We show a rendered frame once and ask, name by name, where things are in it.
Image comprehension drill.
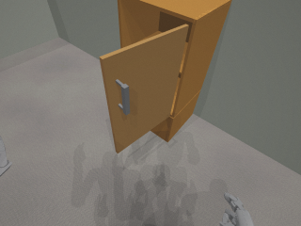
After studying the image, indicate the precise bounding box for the handle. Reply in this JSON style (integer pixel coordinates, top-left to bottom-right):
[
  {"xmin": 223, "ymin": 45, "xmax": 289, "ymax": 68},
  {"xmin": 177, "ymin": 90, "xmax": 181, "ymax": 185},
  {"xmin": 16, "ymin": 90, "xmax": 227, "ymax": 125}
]
[{"xmin": 115, "ymin": 79, "xmax": 130, "ymax": 116}]

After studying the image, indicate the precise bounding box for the cupboard door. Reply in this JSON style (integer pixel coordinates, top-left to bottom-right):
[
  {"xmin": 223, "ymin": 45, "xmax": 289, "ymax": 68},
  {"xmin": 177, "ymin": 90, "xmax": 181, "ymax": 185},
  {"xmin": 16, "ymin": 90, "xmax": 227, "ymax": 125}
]
[{"xmin": 99, "ymin": 24, "xmax": 189, "ymax": 153}]

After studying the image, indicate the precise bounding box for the robot right hand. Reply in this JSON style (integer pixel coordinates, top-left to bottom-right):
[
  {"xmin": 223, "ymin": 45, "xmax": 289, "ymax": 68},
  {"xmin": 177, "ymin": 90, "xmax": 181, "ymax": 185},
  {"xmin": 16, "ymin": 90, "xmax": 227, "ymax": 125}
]
[{"xmin": 219, "ymin": 192, "xmax": 255, "ymax": 226}]

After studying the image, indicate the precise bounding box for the robot left hand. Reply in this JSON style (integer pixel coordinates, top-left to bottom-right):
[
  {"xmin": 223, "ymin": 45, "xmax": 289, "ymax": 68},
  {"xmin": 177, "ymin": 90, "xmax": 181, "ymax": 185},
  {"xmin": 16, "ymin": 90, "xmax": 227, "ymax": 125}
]
[{"xmin": 0, "ymin": 136, "xmax": 12, "ymax": 177}]

